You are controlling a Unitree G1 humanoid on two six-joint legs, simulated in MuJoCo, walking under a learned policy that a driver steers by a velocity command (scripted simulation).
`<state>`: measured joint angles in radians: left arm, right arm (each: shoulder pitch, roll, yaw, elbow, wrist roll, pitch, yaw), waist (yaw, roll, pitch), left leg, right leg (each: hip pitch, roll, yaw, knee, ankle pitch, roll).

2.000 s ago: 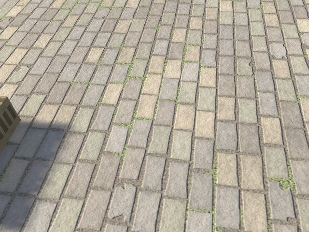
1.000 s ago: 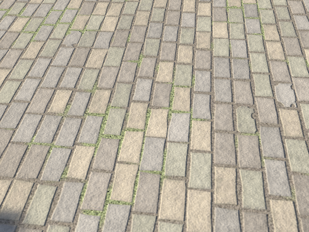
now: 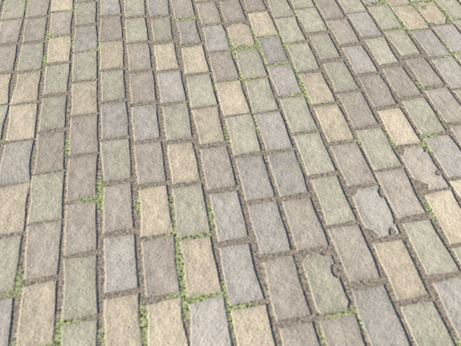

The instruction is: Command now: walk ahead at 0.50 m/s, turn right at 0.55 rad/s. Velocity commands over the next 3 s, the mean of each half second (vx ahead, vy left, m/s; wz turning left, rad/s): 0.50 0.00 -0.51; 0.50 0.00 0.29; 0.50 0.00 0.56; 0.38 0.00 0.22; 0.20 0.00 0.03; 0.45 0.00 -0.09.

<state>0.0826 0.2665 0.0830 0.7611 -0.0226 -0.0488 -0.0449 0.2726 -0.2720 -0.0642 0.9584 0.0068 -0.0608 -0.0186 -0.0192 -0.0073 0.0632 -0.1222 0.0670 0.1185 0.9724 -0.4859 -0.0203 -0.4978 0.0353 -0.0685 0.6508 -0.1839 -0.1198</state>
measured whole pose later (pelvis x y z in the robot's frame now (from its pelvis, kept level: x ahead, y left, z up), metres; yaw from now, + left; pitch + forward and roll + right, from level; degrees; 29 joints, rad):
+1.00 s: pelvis +0.54 -0.06 +0.02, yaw -3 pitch +2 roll +0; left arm 0.14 0.25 0.05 0.68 0.00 -0.10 -0.01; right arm 0.36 -0.30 -0.06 0.81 0.03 -0.05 -0.01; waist -0.04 0.03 -0.01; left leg -0.39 -0.02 -0.09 1.08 -0.43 0.02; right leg -0.32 0.01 -0.01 0.48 -0.19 -0.01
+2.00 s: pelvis +1.05 +0.04 +0.01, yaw +22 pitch +2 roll +0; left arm 0.09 0.25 0.03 0.72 0.01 -0.08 -0.03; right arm 0.31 -0.30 -0.05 0.77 0.01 0.00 -0.01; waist -0.03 0.02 0.05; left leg -0.36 -0.04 -0.09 1.10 -0.57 -0.03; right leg -0.43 0.02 -0.04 0.50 -0.10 -0.04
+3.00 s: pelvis +1.35 +0.25 +0.03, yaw +17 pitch +0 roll +1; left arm 0.27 0.31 0.06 0.87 -0.03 -0.05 0.00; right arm 0.24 -0.25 -0.05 0.78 -0.01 -0.10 0.02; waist 0.00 -0.05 0.03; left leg -0.24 -0.02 0.11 0.40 -0.17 0.05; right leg -0.52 -0.08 0.05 1.15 -0.28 -0.03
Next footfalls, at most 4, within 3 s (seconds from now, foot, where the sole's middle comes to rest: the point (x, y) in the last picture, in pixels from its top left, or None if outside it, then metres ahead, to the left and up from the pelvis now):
0.44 left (207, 342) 0.45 0.10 -0.75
0.88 right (301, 284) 0.61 -0.18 -0.75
1.38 left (204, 209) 0.88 0.11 -0.75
1.86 right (234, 134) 1.21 0.00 -0.75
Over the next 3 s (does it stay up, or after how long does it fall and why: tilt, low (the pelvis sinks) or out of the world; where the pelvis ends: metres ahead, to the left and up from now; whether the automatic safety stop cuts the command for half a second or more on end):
stays up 1.35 0.25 0.03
